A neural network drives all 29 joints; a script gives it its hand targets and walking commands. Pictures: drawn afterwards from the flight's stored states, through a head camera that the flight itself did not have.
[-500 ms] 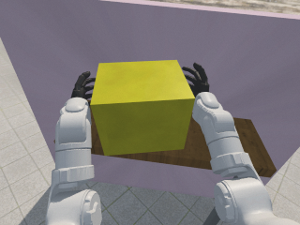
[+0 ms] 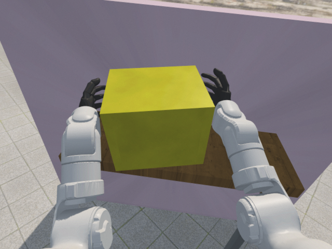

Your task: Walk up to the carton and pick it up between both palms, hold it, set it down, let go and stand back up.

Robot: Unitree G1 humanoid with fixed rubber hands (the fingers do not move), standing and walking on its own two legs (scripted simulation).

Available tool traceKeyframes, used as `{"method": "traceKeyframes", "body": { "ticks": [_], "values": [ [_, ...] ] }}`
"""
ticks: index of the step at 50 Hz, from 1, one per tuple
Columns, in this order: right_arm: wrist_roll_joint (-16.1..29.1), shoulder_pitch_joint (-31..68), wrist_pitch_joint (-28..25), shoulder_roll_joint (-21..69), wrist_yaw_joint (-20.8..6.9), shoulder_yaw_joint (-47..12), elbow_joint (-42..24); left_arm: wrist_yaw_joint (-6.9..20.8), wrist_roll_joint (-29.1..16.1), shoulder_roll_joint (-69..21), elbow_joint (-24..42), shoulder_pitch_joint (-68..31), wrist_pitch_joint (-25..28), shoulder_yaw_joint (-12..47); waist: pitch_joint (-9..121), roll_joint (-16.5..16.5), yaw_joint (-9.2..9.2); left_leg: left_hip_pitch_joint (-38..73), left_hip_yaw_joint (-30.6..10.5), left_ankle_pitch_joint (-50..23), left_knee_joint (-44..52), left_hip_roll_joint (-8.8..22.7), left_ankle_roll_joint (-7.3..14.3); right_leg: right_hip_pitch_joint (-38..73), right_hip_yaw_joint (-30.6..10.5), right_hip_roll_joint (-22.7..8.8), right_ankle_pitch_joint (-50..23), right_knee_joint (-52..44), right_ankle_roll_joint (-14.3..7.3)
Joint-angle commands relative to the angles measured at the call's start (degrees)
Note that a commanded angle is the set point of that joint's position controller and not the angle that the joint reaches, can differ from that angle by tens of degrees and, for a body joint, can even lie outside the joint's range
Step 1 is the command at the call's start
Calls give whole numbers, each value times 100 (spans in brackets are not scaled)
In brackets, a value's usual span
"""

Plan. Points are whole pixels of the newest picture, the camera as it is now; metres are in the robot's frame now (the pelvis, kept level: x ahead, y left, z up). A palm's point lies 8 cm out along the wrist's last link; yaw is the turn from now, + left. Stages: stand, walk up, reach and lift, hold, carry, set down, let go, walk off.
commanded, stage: hold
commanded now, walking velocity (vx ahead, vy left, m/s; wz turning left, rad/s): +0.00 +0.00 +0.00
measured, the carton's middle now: (156, 116) +0.37 +0.01 +0.19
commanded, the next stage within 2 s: none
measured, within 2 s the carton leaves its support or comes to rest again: neither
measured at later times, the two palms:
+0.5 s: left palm (89, 112) +0.36 +0.16 +0.21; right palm (220, 105) +0.37 -0.14 +0.23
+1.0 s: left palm (87, 111) +0.36 +0.17 +0.22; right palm (219, 101) +0.37 -0.13 +0.24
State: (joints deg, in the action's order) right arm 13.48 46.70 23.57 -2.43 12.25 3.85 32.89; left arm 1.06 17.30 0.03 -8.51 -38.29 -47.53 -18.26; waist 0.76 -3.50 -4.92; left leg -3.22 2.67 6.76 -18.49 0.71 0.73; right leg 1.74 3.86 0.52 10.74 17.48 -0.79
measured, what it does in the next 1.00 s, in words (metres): stands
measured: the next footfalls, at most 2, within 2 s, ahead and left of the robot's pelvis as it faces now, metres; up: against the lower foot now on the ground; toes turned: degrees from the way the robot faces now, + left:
none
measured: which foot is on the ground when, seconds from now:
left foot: down 0.00-1.00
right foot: down 0.00-1.00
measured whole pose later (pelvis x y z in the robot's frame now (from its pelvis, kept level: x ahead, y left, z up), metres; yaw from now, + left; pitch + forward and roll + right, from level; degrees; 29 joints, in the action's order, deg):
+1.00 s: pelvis +0.00 +0.00 +0.00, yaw +0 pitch -9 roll -1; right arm 14.4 47.0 23.9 -2.5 12.5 3.5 32.6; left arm 0.8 16.8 0.6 -7.2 -37.8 -48.3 -17.6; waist 0.7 -3.6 -5.3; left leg -3.2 2.3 7.1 -19.1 0.7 0.6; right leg 2.2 4.1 0.6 10.7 17.3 -0.8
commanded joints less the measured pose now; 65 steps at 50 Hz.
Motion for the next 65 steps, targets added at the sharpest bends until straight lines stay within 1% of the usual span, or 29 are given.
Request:
{"method": "traceKeyframes", "body": {
  "ticks": [1, 6, 7, 8, 9, 11, 12, 14, 15, 17, 18, 21, 22, 27, 28, 31, 35, 38, 40, 42, 45, 48, 50, 52, 53, 56, 61, 63, 65],
  "values": [
    [588, 4569, -195, 3384, -564, -2136, -1535, 708, -1030, -2882, 1041, -4880, 544, 2714, 2351, 546, -70, 1337, -125, -897, 6, -212, -52, -379, -60, 203, -949, -302, 429],
    [611, 4481, -175, 3274, -566, -2149, -1548, 712, -1054, -2971, 1019, -4741, 542, 2732, 2348, 595, -99, 1311, -145, -977, 1, -193, -104, -371, -50, 238, -890, -320, 387],
    [646, 4539, -197, 3352, -570, -2162, -1692, 701, -1095, -3002, 1154, -4799, 557, 2799, 2478, 579, -83, 1386, -172, -1119, -34, -176, -137, -397, 12, 255, -986, -288, 384],
    [636, 4571, -206, 3328, -564, -2192, -1777, 692, -1102, -2993, 1174, -4829, 555, 2899, 2633, 656, -153, 1473, -182, -1192, -99, -209, -140, -372, -49, 231, -1106, -294, 397],
    [682, 4592, -214, 3318, -552, -2251, -1875, 676, -1155, -3028, 1253, -4821, 575, 2888, 2654, 589, -95, 1465, -200, -1265, -112, -208, -141, -334, -41, 251, -1167, -271, 427],
    [705, 4459, -184, 3328, -497, -2267, -1874, 691, -1189, -3015, 1307, -4763, 555, 2958, 2584, 583, -190, 1456, -207, -1398, -169, -222, -165, -241, -42, 250, -1447, -217, 453],
    [743, 4424, -174, 3325, -487, -2299, -1916, 697, -1170, -2984, 1381, -4770, 556, 2932, 2605, 562, -153, 1457, -207, -1408, -152, -236, -155, -221, -34, 264, -1467, -208, 456],
    [775, 4247, -128, 3256, -476, -2321, -1813, 691, -1117, -2927, 1465, -4684, 533, 2942, 2453, 698, -182, 1513, -223, -1469, -165, -204, -217, -246, -50, 247, -1440, -209, 424],
    [801, 4355, -120, 3296, -480, -2368, -1902, 691, -1096, -2948, 1475, -4699, 516, 2926, 2441, 636, -98, 1477, -226, -1478, -155, -216, -189, -254, -40, 259, -1381, -223, 433],
    [757, 4402, -107, 3251, -492, -2357, -1945, 703, -1068, -2966, 1228, -4526, 460, 2873, 2267, 586, -95, 1431, -202, -1289, -99, -211, -176, -313, -15, 258, -1174, -290, 425],
    [733, 4313, -85, 3189, -505, -2299, -1780, 703, -1018, -2888, 1167, -4484, 450, 2815, 2137, 555, -91, 1398, -195, -1203, -70, -202, -153, -375, -6, 263, -1106, -303, 422],
    [626, 4414, -121, 3150, -528, -2203, -1744, 718, -1020, -2913, 1122, -4570, 442, 2796, 2137, 544, -55, 1312, -153, -967, 5, -182, -116, -403, -34, 220, -836, -348, 394],
    [634, 4395, -122, 3231, -538, -2186, -1731, 712, -1060, -2948, 1174, -4653, 453, 2855, 2186, 616, -120, 1331, -174, -931, 9, -168, -136, -390, -29, 230, -864, -316, 403],
    [735, 4530, -157, 3287, -583, -2256, -1815, 637, -1166, -3012, 1462, -4982, 550, 2984, 2509, 691, -91, 1484, -208, -1222, -116, -188, -157, -425, -64, 227, -1117, -251, 404],
    [746, 4541, -159, 3342, -584, -2319, -1872, 621, -1180, -2996, 1520, -4960, 564, 2965, 2584, 585, -85, 1514, -196, -1275, -118, -198, -138, -415, -29, 251, -1181, -230, 418],
    [684, 4431, -150, 3332, -567, -2326, -1830, 647, -1099, -2973, 1256, -4697, 560, 2906, 2499, 477, -72, 1471, -179, -1146, -58, -206, -100, -399, -65, 231, -1154, -287, 456],
    [650, 4629, -168, 3297, -550, -2259, -1741, 689, -1040, -2913, 916, -4693, 507, 2708, 2174, 361, 31, 1226, -137, -892, 10, -224, -32, -434, -80, 199, -980, -318, 451],
    [653, 4759, -173, 3341, -560, -2248, -1751, 708, -1027, -2922, 908, -4717, 491, 2648, 2306, 342, 61, 1192, -140, -750, 76, -193, -3, -302, -85, 214, -870, -311, 452],
    [661, 4622, -121, 3298, -558, -2199, -1546, 711, -1010, -2876, 893, -4704, 468, 2586, 2193, 379, 89, 1176, -127, -861, 44, -204, 8, -310, -82, 198, -960, -305, 453],
    [644, 4654, -135, 3302, -557, -2195, -1599, 728, -986, -2862, 915, -4780, 462, 2612, 2283, 380, 18, 1278, -116, -785, 59, -196, -1, -347, -119, 190, -905, -342, 456],
    [687, 4533, -146, 3329, -528, -2153, -1613, 710, -1164, -3002, 1248, -4987, 528, 2893, 2482, 652, -172, 1507, -181, -1205, -94, -209, -140, -426, -62, 232, -1220, -283, 402],
    [633, 4477, -123, 3317, -512, -2063, -1578, 708, -1137, -2997, 1114, -4931, 536, 2856, 2359, 621, -227, 1414, -176, -1032, -68, -205, -154, -468, -102, 203, -1054, -319, 416],
    [625, 4444, -122, 3279, -523, -2034, -1547, 720, -1107, -2989, 1188, -4945, 541, 2862, 2330, 742, -207, 1261, -204, -907, -17, -188, -149, -383, -74, 202, -965, -295, 413],
    [466, 4436, -117, 3217, -568, -1925, -1329, 727, -998, -2974, 882, -4853, 526, 2724, 2008, 664, -192, 1148, -172, -618, 96, -169, -130, -500, -47, 192, -597, -370, 395],
    [511, 4473, -153, 3260, -591, -1962, -1391, 712, -1058, -3009, 1017, -4900, 547, 2821, 2243, 679, -168, 1255, -175, -670, 80, -167, -133, -519, -15, 207, -581, -329, 381],
    [592, 4797, -208, 3377, -598, -2131, -1762, 666, -1092, -3020, 957, -4917, 564, 2802, 2500, 526, -80, 1315, -175, -930, -29, -188, -54, -404, -72, 192, -926, -288, 410],
    [686, 4781, -225, 3421, -601, -2270, -1708, 615, -1130, -3024, 1025, -4937, 598, 2822, 2499, 489, -5, 1337, -181, -1043, -40, -179, -53, -485, -64, 214, -1046, -285, 412],
    [711, 4783, -243, 3419, -592, -2269, -1824, 599, -1191, -3068, 1172, -4998, 618, 2906, 2697, 529, -30, 1383, -192, -1102, -80, -213, -73, -375, -68, 208, -1157, -234, 413],
    [707, 4643, -186, 3326, -580, -2253, -1620, 607, -1099, -2974, 1069, -4872, 564, 2764, 2428, 506, 14, 1403, -170, -1119, -53, -191, -69, -419, -58, 226, -1119, -259, 414]
  ]
}}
